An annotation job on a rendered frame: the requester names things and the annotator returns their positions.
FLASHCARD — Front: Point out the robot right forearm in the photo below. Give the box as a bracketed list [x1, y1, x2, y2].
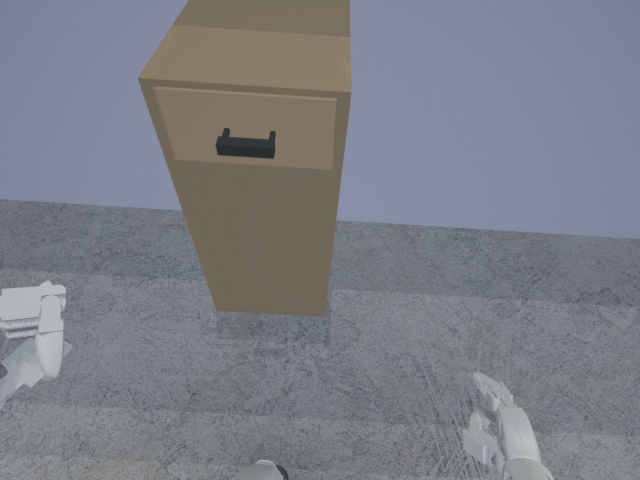
[502, 458, 554, 480]

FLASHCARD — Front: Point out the drawer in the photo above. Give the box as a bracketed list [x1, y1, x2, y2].
[155, 86, 337, 168]

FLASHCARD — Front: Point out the handle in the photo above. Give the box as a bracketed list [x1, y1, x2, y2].
[216, 128, 276, 159]

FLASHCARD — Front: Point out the cabinet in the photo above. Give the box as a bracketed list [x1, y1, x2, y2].
[138, 0, 352, 317]

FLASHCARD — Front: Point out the left robot shin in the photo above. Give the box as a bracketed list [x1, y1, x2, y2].
[256, 460, 281, 475]

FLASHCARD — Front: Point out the robot left hand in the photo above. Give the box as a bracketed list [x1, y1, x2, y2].
[0, 280, 72, 410]

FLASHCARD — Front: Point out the robot right hand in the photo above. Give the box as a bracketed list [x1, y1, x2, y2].
[463, 372, 541, 473]

